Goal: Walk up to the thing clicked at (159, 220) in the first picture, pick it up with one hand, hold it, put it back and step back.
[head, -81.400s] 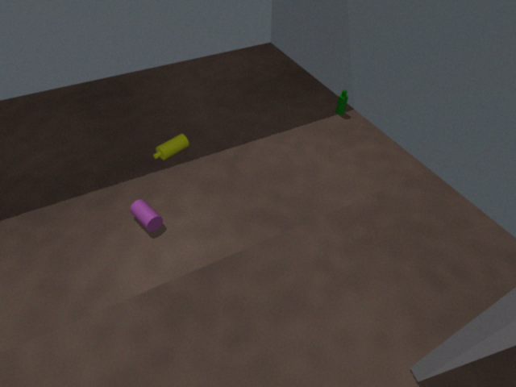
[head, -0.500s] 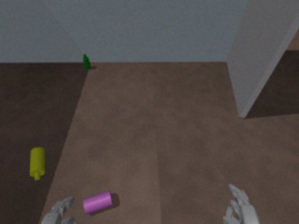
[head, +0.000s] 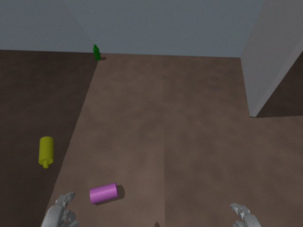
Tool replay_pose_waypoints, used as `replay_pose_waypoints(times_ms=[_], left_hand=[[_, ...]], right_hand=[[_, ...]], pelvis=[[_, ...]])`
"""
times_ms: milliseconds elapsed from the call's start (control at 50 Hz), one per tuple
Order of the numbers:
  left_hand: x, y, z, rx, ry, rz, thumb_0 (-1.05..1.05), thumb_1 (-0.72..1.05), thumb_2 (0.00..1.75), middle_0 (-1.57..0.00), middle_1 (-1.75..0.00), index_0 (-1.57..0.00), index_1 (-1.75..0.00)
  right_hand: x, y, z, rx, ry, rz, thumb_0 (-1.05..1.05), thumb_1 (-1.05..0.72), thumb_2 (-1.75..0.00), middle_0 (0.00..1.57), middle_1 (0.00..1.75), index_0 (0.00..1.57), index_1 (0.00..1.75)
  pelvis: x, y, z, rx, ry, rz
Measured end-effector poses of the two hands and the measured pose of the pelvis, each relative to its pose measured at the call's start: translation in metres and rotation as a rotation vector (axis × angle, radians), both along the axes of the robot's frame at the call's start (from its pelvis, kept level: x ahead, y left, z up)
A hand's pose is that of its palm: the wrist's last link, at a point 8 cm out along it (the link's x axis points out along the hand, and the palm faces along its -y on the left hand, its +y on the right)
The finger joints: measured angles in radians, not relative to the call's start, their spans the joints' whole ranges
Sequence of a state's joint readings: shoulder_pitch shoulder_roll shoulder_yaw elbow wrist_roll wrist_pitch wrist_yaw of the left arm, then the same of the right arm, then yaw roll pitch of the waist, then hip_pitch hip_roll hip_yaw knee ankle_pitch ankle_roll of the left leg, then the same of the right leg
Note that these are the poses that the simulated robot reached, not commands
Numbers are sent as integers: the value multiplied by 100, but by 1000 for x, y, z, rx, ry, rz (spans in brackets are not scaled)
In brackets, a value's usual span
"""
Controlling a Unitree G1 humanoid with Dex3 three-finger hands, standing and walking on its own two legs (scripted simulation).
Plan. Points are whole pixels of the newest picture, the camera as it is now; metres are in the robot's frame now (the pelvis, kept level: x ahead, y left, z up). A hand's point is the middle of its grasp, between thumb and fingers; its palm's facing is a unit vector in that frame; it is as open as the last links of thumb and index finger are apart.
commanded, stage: stand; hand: left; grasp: from above
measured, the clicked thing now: (104, 192) +0.43 +0.28 -0.69
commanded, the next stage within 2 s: none
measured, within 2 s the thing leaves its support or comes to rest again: neither
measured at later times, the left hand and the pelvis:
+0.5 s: hand out of the picture +0.06 +0.24 -0.12, palm faces +0.04 -0.95 -0.32, open 7.4 cm; pelvis +0.01 +0.01 +0.04, yaw +0 degrees
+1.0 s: hand out of the picture +0.06 +0.24 -0.11, palm faces +0.02 -0.94 -0.34, open 7.4 cm; pelvis +0.00 +0.00 +0.05, yaw +0 degrees
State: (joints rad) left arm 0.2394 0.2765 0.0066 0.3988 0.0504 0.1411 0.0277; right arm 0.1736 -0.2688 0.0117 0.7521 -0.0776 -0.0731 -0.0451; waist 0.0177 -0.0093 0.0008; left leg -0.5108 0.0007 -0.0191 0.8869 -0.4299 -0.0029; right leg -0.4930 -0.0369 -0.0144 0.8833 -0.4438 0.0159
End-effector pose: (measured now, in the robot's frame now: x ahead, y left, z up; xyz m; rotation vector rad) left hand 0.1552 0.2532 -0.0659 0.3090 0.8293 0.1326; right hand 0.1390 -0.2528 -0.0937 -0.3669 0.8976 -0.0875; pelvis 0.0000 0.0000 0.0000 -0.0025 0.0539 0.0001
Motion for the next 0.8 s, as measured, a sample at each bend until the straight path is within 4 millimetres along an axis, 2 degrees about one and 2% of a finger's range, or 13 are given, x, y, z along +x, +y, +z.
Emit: replay_pose_waypoints(times_ms=[180,360,560,800], left_hand=[[-52,28,-18,27,199,88,1,90,90,-20,-30,-20,-30],[-89,32,-22,-4,342,151,1,90,90,-20,-30,-20,-30],[-101,35,-17,-7,389,174,1,90,90,-20,-30,-20,-30],[-107,39,-8,17,410,179,1,90,90,-20,-30,-20,-30]], right_hand=[[-40,-20,3,5,160,-111,1,-90,-90,21,30,21,30],[-62,-13,7,15,259,-157,1,-91,-90,20,30,21,30],[-64,-6,13,31,276,-171,1,-90,-90,21,30,21,30],[-70,-18,15,29,295,-182,1,-90,-90,21,30,21,30]], pelvis=[[4,4,18,3,-54,-2],[11,10,34,-3,-89,0],[9,12,45,-1,-123,2],[5,8,50,3,-126,5]])
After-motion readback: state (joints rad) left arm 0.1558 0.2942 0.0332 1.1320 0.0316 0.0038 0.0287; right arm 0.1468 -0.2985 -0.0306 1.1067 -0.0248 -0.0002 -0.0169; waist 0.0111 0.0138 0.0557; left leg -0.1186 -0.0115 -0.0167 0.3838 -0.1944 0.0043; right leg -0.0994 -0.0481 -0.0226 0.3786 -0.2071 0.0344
